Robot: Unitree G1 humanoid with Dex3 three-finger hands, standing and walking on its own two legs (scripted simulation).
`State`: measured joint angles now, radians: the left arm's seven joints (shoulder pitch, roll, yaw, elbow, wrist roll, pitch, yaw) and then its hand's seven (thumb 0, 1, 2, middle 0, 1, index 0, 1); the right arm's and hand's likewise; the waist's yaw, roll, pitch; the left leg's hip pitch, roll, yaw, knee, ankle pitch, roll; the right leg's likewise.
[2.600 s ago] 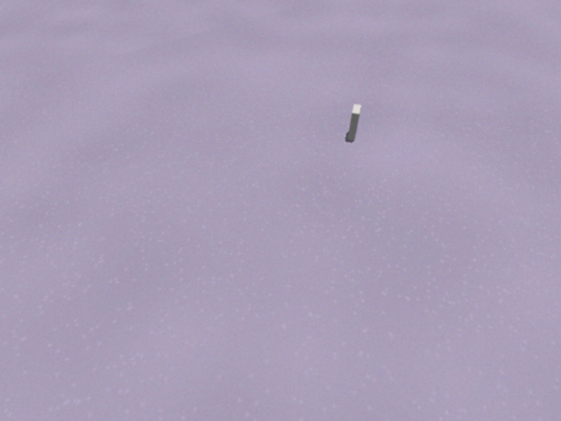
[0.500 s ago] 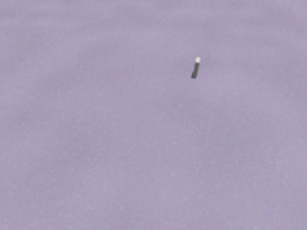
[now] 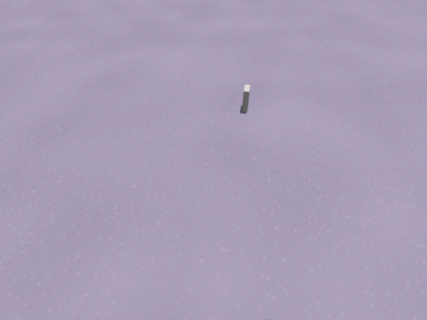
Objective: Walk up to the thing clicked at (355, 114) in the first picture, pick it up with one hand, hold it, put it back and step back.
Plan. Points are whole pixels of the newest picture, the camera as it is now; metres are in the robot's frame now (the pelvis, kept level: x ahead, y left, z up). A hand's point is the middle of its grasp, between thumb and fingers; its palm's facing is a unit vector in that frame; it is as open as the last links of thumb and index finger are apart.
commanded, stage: walk up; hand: left
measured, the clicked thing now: (246, 98) +1.72 -0.19 -0.69
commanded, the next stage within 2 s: none
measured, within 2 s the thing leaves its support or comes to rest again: neither
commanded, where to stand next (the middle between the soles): +1.29 -0.30 m, yaw -14 degrees
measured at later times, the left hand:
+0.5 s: hand (151, 276) +0.24 +0.17 -0.15, palm faces -0.11 -0.94 -0.33, open 7.4 cm
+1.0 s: hand (192, 143) +0.66 +0.10 -0.13, palm faces -0.32 -0.86 -0.39, open 7.4 cm
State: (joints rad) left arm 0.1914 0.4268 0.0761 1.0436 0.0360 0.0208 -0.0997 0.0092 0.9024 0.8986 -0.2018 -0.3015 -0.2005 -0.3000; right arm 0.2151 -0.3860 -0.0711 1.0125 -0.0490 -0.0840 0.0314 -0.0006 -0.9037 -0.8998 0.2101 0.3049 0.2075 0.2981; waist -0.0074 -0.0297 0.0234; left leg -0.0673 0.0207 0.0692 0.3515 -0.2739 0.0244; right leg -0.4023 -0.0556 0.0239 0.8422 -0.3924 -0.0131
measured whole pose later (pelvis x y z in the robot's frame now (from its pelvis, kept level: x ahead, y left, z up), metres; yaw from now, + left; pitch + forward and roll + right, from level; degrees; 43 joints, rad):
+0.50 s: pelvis +0.20 -0.10 -0.01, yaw -9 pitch -2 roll -2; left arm 0.36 0.39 0.06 0.94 0.01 -0.06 -0.08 0.01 0.90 0.90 -0.21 -0.30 -0.20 -0.30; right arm 0.20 -0.42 -0.07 0.91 -0.03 -0.05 0.09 0.00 -0.91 -0.90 0.21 0.30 0.20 0.30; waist 0.06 0.03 0.05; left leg -0.52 0.12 0.02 0.75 -0.23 0.00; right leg -0.07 0.03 -0.02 0.44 -0.32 -0.03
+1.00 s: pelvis +0.47 -0.13 -0.02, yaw -14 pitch -2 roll +2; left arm 0.18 0.45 0.06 0.87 0.00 -0.05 -0.10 0.01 0.90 0.90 -0.20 -0.30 -0.20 -0.30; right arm 0.37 -0.43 -0.06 0.88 -0.02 -0.08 0.05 0.00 -0.90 -0.90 0.21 0.30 0.21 0.30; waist -0.05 -0.01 0.08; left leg -0.01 0.06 0.17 0.48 -0.42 -0.03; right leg -0.48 -0.08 -0.02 0.61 -0.13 -0.02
